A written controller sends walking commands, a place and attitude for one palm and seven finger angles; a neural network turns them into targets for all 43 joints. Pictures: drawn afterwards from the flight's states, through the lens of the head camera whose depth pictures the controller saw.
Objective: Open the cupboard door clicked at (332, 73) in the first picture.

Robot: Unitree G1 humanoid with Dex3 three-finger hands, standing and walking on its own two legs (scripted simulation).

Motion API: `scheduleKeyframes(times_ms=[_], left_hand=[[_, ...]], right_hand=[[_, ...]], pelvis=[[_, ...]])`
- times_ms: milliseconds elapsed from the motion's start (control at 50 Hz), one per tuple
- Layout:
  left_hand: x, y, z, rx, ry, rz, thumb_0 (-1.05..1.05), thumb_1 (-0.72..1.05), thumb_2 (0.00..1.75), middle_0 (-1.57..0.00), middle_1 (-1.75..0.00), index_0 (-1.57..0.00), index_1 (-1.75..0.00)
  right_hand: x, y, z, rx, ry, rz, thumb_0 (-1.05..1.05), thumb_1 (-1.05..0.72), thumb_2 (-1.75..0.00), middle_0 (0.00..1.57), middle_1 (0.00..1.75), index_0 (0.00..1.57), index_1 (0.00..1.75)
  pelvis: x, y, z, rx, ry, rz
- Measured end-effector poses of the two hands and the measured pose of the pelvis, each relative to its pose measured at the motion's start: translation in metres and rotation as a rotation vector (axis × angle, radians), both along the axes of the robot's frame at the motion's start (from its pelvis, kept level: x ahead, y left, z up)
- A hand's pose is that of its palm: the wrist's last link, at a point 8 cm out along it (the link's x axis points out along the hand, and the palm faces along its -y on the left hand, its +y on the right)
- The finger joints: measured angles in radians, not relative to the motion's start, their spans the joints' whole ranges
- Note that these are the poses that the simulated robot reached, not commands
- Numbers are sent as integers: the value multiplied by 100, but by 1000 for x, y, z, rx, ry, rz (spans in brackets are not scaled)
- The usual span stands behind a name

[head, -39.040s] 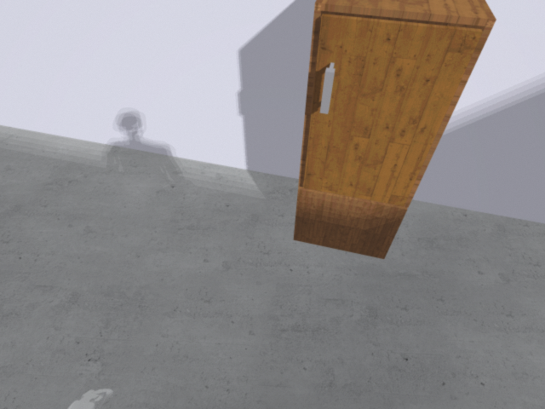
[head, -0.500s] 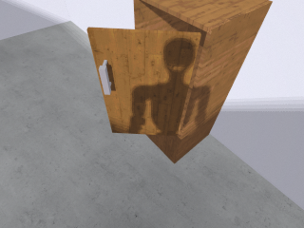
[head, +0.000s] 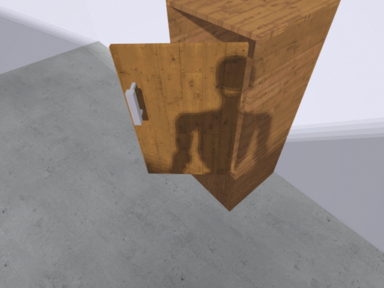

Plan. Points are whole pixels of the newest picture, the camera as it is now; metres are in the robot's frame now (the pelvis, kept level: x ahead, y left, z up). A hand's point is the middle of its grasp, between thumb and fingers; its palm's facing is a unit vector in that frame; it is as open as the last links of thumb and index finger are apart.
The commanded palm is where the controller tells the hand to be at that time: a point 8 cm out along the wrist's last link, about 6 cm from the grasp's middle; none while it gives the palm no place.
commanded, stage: look again from close up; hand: left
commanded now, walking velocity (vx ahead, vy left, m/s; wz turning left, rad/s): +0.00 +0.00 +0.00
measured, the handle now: (135, 103) +0.62 +0.22 +0.03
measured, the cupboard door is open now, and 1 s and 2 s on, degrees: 47 47 47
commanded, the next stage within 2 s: shuffle to correct the standing spot in 0.20 s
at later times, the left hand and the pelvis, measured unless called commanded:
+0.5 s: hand out of the picture -0.01 +0.14 -0.18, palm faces +0.03 -0.99 -0.17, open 7.3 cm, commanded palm none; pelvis +0.00 -0.03 +0.00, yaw +0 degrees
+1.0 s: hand (139, 277) +0.18 +0.15 -0.16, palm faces -0.01 -0.97 -0.24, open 7.3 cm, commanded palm none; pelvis +0.08 -0.02 -0.01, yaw +0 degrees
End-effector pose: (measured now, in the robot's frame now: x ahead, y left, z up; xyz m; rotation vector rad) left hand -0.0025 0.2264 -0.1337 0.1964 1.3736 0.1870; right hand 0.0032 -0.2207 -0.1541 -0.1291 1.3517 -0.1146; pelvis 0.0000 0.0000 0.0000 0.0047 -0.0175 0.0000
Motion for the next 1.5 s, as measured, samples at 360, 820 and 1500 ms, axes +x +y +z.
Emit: scheduleKeyframes(times_ms=[360, 820, 1500], left_hand=[[-1, -32, -5, -54, -24, -18, 1, 91, 89, -20, -30, -20, -30], [84, -2, -4, -43, -13, -33, 1, 91, 90, -19, -30, -20, -30], [64, 63, -4, 38, -38, -12, 1, 91, 89, -20, -30, -21, -30]], right_hand=[[16, -36, 17, -43, -46, 14, 0, -91, -90, 20, 30, 20, 30], [-16, 15, 16, 8, 169, -62, 0, -91, -90, 20, 30, 20, 30], [132, 17, 16, -47, -234, 13, 0, -91, -90, 20, 30, 20, 30]], pelvis=[[-8, -27, 5, 4, 3, -10], [54, -5, 3, -1, 30, -21], [65, 33, -10, -9, -2, -13]])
